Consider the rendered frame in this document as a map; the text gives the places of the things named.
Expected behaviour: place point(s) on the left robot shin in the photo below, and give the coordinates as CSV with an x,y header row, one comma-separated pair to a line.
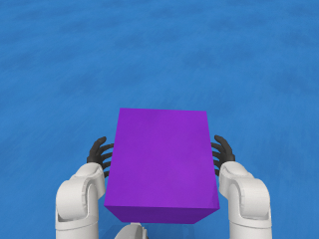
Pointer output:
x,y
136,223

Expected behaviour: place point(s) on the right robot forearm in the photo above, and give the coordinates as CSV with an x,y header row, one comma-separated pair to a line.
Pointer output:
x,y
249,211

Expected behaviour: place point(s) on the carton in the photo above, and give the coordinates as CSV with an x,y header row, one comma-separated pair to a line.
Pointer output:
x,y
162,168

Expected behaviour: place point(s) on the robot left thigh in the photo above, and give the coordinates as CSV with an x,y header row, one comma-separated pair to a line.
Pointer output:
x,y
133,231

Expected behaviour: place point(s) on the left robot forearm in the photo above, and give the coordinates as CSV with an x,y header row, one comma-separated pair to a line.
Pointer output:
x,y
77,203

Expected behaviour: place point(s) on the robot right hand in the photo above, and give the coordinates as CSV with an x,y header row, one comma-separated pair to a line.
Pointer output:
x,y
225,154

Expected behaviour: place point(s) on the robot left hand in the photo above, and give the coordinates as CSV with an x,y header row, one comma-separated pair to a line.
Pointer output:
x,y
96,151

